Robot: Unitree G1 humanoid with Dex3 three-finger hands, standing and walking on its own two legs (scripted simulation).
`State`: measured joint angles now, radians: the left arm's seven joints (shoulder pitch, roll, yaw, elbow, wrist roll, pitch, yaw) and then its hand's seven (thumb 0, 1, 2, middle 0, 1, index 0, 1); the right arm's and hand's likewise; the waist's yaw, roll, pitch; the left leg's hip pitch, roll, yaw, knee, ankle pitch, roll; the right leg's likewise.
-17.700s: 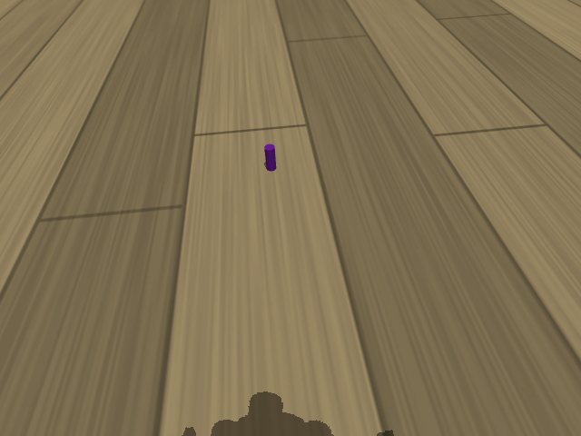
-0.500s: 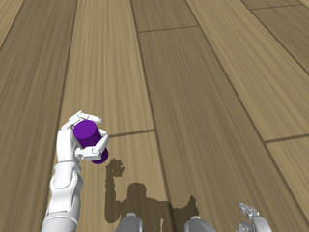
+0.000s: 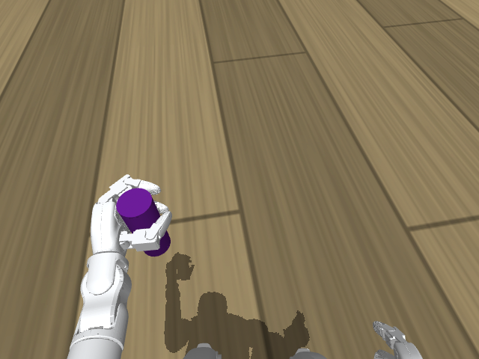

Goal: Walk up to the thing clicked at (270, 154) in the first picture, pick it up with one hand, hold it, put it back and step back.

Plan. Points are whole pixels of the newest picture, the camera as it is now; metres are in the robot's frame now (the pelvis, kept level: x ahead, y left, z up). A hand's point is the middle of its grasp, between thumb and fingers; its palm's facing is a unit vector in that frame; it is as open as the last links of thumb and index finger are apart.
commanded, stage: hold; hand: left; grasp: from the side
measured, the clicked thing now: (146, 225) +0.34 +0.19 +0.02
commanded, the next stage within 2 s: none
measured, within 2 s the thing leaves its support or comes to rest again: neither
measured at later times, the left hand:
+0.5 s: hand (147, 217) +0.33 +0.17 +0.07, palm faces +0.14 -0.99 -0.01, open 7.4 cm
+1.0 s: hand (149, 220) +0.32 +0.17 +0.07, palm faces +0.14 -0.99 +0.00, open 7.4 cm
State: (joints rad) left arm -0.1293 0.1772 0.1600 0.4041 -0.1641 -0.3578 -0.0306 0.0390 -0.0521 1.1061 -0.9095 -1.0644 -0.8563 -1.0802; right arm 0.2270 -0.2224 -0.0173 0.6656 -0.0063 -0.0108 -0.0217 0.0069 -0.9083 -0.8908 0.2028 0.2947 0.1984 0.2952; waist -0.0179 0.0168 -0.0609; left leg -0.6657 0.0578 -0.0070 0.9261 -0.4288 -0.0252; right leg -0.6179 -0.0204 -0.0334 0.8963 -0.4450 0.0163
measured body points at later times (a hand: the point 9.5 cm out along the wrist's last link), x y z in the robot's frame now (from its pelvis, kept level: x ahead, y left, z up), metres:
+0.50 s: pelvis +0.00 +0.00 +0.01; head +0.04 +0.00 +0.46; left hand +0.31 +0.22 +0.07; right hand +0.13 -0.25 -0.10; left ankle +0.02 +0.13 -0.69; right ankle +0.00 -0.13 -0.69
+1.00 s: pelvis +0.00 +0.00 +0.01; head +0.03 +0.00 +0.46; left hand +0.31 +0.22 +0.07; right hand +0.13 -0.25 -0.10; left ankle +0.02 +0.13 -0.69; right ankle +0.00 -0.13 -0.69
